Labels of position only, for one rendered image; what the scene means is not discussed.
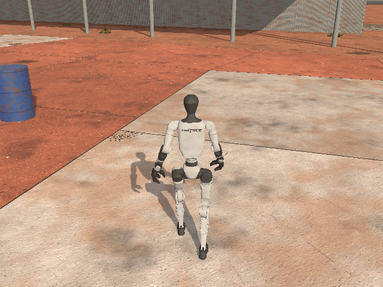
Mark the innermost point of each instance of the robot foot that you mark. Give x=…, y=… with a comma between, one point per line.
x=181, y=230
x=202, y=254

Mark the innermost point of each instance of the robot right upper arm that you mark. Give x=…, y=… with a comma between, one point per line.
x=209, y=125

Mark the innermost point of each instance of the right robot foot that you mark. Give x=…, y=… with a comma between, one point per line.
x=202, y=254

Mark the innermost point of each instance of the right robot forearm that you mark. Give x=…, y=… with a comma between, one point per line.
x=219, y=155

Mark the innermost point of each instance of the left robot foot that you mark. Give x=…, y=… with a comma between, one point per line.
x=181, y=230

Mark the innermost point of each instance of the robot left upper arm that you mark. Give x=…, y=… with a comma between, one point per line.
x=172, y=126

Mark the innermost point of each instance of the left robot forearm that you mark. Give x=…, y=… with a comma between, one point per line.
x=160, y=160

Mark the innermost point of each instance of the right robot hand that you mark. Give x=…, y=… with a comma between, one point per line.
x=216, y=162

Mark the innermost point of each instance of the left robot hand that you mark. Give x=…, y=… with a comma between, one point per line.
x=154, y=175

